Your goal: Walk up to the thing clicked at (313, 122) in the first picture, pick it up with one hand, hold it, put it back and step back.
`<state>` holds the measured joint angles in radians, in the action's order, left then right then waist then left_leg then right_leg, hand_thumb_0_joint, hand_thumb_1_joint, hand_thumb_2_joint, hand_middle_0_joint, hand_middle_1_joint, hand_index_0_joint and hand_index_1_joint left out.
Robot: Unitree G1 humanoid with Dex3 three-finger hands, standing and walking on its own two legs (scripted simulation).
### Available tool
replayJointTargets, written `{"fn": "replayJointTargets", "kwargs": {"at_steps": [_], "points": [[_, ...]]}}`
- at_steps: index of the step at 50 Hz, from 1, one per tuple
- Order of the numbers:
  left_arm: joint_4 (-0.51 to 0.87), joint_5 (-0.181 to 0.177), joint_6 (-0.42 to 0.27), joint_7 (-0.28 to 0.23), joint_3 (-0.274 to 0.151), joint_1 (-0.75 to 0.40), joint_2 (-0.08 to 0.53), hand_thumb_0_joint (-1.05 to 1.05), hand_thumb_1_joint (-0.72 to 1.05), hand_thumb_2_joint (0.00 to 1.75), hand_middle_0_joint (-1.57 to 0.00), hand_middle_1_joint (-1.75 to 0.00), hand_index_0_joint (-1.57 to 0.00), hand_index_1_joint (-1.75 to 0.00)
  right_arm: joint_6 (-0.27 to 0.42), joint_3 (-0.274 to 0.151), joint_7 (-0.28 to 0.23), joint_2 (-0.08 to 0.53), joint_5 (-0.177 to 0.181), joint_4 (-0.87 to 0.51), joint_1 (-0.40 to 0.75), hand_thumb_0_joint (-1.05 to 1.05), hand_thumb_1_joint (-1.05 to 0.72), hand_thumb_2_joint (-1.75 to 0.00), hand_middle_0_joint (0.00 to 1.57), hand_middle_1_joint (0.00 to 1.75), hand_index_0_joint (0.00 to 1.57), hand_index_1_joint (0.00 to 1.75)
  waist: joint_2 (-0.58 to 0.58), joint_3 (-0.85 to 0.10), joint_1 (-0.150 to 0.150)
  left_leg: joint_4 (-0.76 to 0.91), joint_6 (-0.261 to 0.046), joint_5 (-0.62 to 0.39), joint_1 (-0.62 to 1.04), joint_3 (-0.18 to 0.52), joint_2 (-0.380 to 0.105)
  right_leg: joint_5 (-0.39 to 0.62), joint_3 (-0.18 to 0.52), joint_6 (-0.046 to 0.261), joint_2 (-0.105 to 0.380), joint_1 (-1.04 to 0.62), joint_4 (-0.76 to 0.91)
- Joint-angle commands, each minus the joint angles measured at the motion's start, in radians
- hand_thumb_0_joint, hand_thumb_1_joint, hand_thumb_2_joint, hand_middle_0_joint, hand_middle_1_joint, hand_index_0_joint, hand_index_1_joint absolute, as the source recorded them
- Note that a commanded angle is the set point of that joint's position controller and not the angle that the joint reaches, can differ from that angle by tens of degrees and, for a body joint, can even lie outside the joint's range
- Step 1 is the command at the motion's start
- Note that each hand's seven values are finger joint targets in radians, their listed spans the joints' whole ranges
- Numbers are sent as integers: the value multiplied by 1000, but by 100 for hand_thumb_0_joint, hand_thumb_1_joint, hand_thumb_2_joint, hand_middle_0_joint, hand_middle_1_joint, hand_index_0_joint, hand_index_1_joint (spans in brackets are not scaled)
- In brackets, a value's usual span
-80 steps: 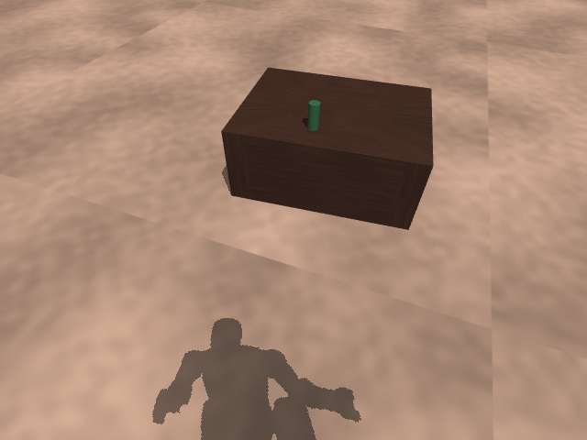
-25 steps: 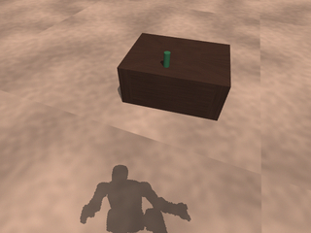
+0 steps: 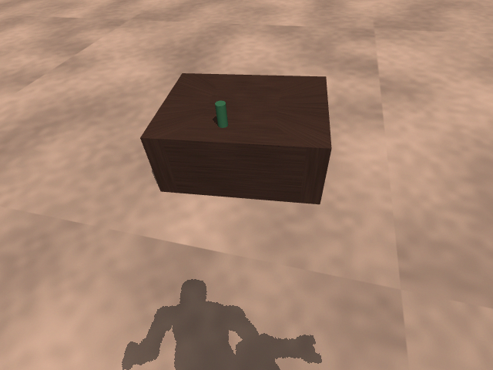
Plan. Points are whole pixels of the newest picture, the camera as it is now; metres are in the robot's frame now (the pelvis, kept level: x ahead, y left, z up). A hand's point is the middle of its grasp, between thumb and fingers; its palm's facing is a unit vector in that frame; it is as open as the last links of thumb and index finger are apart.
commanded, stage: walk up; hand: left
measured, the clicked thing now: (221, 114) +1.29 +0.18 -0.31
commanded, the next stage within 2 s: none
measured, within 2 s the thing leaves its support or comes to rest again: neither
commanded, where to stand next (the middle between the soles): +0.81 +0.02 m, yaw -6 degrees
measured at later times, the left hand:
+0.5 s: hand (127, 279) +0.34 +0.30 -0.14, palm faces -0.13 -0.93 -0.35, open 7.4 cm
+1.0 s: hand (163, 210) +0.52 +0.25 -0.11, palm faces -0.09 -0.91 -0.41, open 7.4 cm
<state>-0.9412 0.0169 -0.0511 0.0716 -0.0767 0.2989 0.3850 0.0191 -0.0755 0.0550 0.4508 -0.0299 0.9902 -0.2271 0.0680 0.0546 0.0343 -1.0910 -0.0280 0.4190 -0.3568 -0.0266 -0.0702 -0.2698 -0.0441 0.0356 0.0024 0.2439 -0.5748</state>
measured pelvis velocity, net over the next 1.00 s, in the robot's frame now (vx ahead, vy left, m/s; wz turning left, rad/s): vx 0.45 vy -0.02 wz -0.10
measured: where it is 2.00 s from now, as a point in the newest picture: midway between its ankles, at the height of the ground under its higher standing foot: (251, 249)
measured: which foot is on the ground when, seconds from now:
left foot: up 0.00-0.26, down 0.28-0.70, up 0.72-1.00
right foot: down 0.00-0.32, up 0.34-0.68, down 0.70-1.00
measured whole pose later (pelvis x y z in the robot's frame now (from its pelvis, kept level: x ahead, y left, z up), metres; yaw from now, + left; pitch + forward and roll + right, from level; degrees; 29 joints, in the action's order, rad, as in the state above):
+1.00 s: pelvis +0.45 -0.02 +0.01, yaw -6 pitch -3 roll +0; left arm -0.86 0.00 -0.10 0.04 -0.04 0.34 0.37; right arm 0.02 -0.06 0.07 0.44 -0.02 0.86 -0.29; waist 0.08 0.08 0.02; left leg -0.94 0.00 0.24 -0.51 0.07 -0.07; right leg -0.22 -0.07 0.04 0.00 0.17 -0.44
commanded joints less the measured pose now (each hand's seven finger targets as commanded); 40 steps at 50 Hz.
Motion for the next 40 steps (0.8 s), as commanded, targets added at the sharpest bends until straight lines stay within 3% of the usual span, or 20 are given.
{"fn": "replayJointTargets", "kwargs": {"at_steps": [1, 6, 11, 13, 14, 15, 16, 17, 18, 21, 24, 26, 29, 33, 34, 35, 36, 37, 38, 40], "points": [[87, -13, -42, -33, -60, -36, 299, 0, 90, 90, -20, -30, -20, -30, 27, -50, 11, 178, 10, -83, -51, 0, -90, -90, 20, 30, 20, 30, -187, 81, -35, 80, 6, -139, -135, 66, -71, -298, 356, 156, 227, 42, 412], [122, -9, -57, -31, -65, 1, 313, 0, 90, 90, -20, -30, -20, -30, 36, -49, 30, 153, -5, -169, 83, 0, -90, -90, 20, 30, 20, 30, -155, 67, 3, 351, 40, -178, -154, 43, -77, -206, 282, 178, 234, -14, 390], [123, -9, -50, -31, -53, 42, 311, 0, 90, 90, -20, -30, -20, -30, 60, -56, 27, 131, -3, -195, 136, 0, -90, -90, 20, 30, 20, 30, -137, 37, 16, 514, 28, -226, -22, -44, -8, 84, 196, 154, 206, -43, 267], [136, -11, -48, -36, -47, 14, 303, 0, 90, 90, -20, -30, -20, -30, 68, -67, 17, 137, -7, -167, 12, 0, -90, -90, 20, 30, 20, 30, -106, -22, -62, 577, 9, -250, 183, -80, 33, 258, 141, 123, 181, 11, 98], [141, -11, -45, -38, -33, 47, 261, 0, 90, 90, -20, -30, -20, -30, 75, -83, 6, 181, -11, -132, -109, 0, -90, -90, 20, 30, 20, 30, 4, -115, -109, 626, -25, -201, 368, -69, 47, 342, 73, 91, 103, 42, -146], [152, -22, -44, -43, -7, 99, 185, 0, 90, 90, -20, -30, -20, -30, 80, -111, -6, 256, -31, -117, -246, 0, -90, -90, 20, 30, 20, 30, 193, -210, -160, 701, -96, -24, 560, 203, -137, 217, 30, 39, 24, 222, -435], [151, -31, -43, -51, 0, 118, 157, 0, 90, 90, -20, -30, -20, -30, 85, -117, -17, 303, -22, -143, -236, 0, -90, -90, 20, 30, 20, 30, 242, -186, -135, 822, -172, 50, 631, 627, -350, -233, 51, 9, -120, 459, -559], [137, -19, -36, -66, -23, 92, 273, 0, 90, 90, -20, -30, -20, -30, 78, -122, -14, 315, 14, -148, -196, 0, -90, -90, 20, 30, 20, 30, 153, -172, -134, 820, -263, 88, 577, 689, -410, -278, 147, 28, -28, 466, -646], [139, -18, -41, -67, -15, 33, 291, 0, 90, 90, -20, -30, -20, -30, 73, -115, -17, 277, 20, -159, -160, 0, -90, -90, 20, 30, 20, 30, 75, -94, -126, 814, -269, -42, 484, 593, -385, -230, 162, 25, 5, 483, -695], [113, -37, -44, -45, -16, 65, 232, 0, 90, 90, -20, -30, -20, -30, 83, -63, -26, 187, 31, -188, -93, 0, -90, -90, 20, 30, 20, 30, 44, -22, -60, 778, -159, -512, 313, 167, -217, -78, 170, 13, 46, 349, -564], [125, -36, -29, -24, -12, 53, 200, 0, 90, 90, -20, -30, -20, -30, 87, -56, -24, 192, 27, -209, -69, 0, -90, -90, 20, 30, 20, 30, 93, 13, -42, 792, -167, -535, 225, 49, -179, -22, 102, -25, 58, 282, -394], [151, -29, -26, -14, -11, -7, 196, 0, 90, 90, -20, -30, -20, -30, 86, -55, -22, 200, 20, -227, -63, 0, -90, -90, 20, 30, 20, 30, 108, 49, -53, 801, -197, -546, 226, 24, -189, -3, 53, -38, 76, 309, -269], [166, -14, -32, -2, -24, -75, 193, 0, 90, 90, -20, -30, -20, -30, 82, -61, -15, 220, 19, -235, -69, 0, -90, -90, 20, 30, 20, 30, 103, 30, -61, 768, -178, -481, 187, 0, -183, 94, 7, -19, 75, 185, -94], [107, -10, -36, -11, -50, 43, 222, 0, 90, 90, -20, -30, -20, -30, 69, -52, -14, 203, 28, -257, -38, 0, -90, -90, 20, 30, 20, 30, -9, -44, 23, 575, -126, -320, 35, -11, -157, 171, -49, 12, 15, -139, -15], [81, -7, -43, -21, -73, 119, 266, 0, 90, 90, -20, -30, -20, -30, 69, -35, -13, 156, 27, -259, -80, 0, -90, -90, 20, 30, 20, 30, -134, -107, 60, 382, -98, -316, -26, -35, -111, 110, 5, 27, 18, -289, -8], [75, -3, -51, -36, -98, 208, 332, 0, 90, 90, -20, -30, -20, -30, 67, -13, -12, 97, 30, -258, -156, 0, -90, -90, 20, 30, 20, 30, -350, -172, 96, 101, -60, -156, -113, -91, 2, -139, 238, 59, 155, -375, 132], [113, -8, -61, -45, -99, 194, 393, 0, 90, 90, -20, -30, -20, -30, 56, -5, -11, 91, 30, -259, -200, 0, -90, -90, 20, 30, 20, 30, -380, -165, 58, -61, -23, 114, -245, -27, 87, -267, 675, 139, 395, -382, 295], [121, -23, -55, -45, -93, 137, 398, 0, 90, 90, -20, -30, -20, -30, 39, -35, -22, 200, 25, -233, -165, 0, -90, -90, 20, 30, 20, 30, -262, -117, 59, -147, -11, 110, -252, 48, 42, -374, 774, 194, 436, -287, 351], [141, -29, -53, -48, -87, 77, 384, 0, 90, 90, -20, -30, -20, -30, 37, -42, -27, 223, 26, -223, -134, 0, -90, -90, 20, 30, 20, 30, -223, -63, 44, -167, -13, 76, -274, 81, 10, -376, 739, 220, 420, -215, 361], [144, -29, -58, -57, -70, 16, 327, 0, 90, 90, -20, -30, -20, -30, 32, -34, -23, 182, 41, -190, -137, 0, -90, -90, 20, 30, 20, 30, -180, 22, 4, -106, -17, -54, -225, 136, -21, -150, 463, 120, 314, -80, 344]]}}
